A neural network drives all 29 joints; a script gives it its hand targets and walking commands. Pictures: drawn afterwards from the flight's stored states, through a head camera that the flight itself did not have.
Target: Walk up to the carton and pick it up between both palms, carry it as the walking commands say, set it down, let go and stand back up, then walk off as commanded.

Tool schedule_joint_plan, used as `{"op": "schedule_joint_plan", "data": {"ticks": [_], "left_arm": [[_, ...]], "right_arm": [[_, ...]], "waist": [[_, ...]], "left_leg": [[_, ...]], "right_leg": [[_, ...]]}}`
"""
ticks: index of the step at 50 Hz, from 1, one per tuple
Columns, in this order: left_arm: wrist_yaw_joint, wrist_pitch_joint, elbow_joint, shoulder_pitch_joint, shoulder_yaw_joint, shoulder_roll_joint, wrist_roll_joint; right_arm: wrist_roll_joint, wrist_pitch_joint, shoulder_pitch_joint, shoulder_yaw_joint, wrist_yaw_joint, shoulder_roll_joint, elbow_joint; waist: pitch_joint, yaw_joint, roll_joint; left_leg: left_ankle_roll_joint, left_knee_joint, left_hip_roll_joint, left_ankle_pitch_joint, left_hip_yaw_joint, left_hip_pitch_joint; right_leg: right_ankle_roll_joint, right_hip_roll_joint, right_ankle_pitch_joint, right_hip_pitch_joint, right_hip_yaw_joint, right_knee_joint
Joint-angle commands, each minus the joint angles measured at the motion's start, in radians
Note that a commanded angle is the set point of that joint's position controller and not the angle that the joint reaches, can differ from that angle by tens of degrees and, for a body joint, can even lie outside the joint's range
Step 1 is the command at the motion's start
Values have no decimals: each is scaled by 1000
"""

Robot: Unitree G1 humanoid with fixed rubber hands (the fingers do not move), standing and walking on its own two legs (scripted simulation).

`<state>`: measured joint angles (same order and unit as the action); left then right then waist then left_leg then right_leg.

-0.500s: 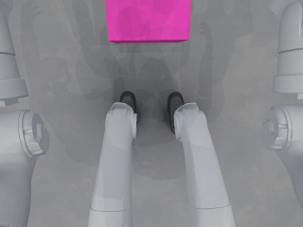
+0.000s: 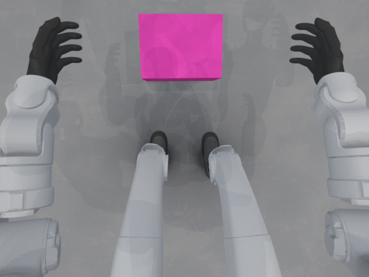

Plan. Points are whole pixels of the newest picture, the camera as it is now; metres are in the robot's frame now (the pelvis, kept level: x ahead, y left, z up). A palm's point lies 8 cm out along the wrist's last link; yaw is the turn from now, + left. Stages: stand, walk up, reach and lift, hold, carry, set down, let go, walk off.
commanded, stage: let go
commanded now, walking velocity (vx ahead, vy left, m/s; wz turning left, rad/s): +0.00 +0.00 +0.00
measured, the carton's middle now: (180, 51) +0.54 +0.02 -0.59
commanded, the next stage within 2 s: stand in 1.04 s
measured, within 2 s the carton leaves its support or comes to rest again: neither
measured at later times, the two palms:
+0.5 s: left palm (12, 203) +0.26 +0.24 +0.00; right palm out of the picture +0.28 -0.23 +0.01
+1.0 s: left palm (10, 205) +0.27 +0.22 +0.02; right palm out of the picture +0.28 -0.24 +0.03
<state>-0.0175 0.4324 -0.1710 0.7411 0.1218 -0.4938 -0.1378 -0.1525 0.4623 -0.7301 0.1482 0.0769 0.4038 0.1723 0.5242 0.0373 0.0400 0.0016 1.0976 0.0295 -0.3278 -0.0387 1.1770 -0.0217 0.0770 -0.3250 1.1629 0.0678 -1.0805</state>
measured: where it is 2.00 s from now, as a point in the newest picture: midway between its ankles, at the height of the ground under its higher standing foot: (184, 163)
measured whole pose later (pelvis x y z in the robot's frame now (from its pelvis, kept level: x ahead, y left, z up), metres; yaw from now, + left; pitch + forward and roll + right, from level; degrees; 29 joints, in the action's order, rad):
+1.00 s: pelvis +0.11 -0.01 +0.10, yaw +1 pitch +2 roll +0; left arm -0.04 0.11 -0.35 -0.22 0.02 -0.23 -0.09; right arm -0.01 0.11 0.23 0.09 -0.08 0.20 0.39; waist 0.10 0.03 0.04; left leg 0.00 0.53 0.02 -0.29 -0.05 0.28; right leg 0.01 0.05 -0.29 0.27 0.07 -0.52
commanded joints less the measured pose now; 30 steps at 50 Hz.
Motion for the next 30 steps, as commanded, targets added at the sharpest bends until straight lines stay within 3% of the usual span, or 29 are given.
{"op": "schedule_joint_plan", "data": {"ticks": [1,5,10,15,18,25,30], "left_arm": [[-30,-53,292,-134,66,-100,2],[-33,-131,215,-353,72,-32,83],[-43,-237,34,-533,32,89,152],[-50,-306,-21,-676,2,156,181],[-54,-315,-41,-782,-13,191,190],[-53,-365,11,-918,-53,204,207],[-52,-389,23,-975,-66,196,190]], "right_arm": [[16,-74,116,4,-31,76,-328],[55,-150,311,7,-63,2,-196],[124,-252,482,5,-96,-70,22],[174,-327,626,-6,-126,-109,118],[190,-344,734,-17,-139,-133,158],[192,-399,867,-41,-157,-118,124],[179,-426,945,-66,-163,-103,95]], "waist": [[-2157,8,-85],[-1860,42,-92],[-1449,46,-112],[-1084,4,-132],[-960,-4,-135],[-772,-34,-153],[-723,-33,-133]], "left_leg": [[27,-161,17,500,22,-1023],[22,-243,9,374,11,-997],[24,-328,-4,237,3,-936],[29,-436,-9,23,7,-889],[35,-507,-6,-31,18,-911],[33,-619,-10,54,25,-1009],[43,-641,4,187,33,-1105]], "right_leg": [[4,2,382,-799,-65,160],[13,-7,254,-784,-61,235],[18,-30,111,-733,-62,325],[28,-58,-63,-712,-64,425],[28,-60,-105,-764,-71,494],[25,-46,24,-910,-80,591],[21,-48,137,-984,-69,640]]}}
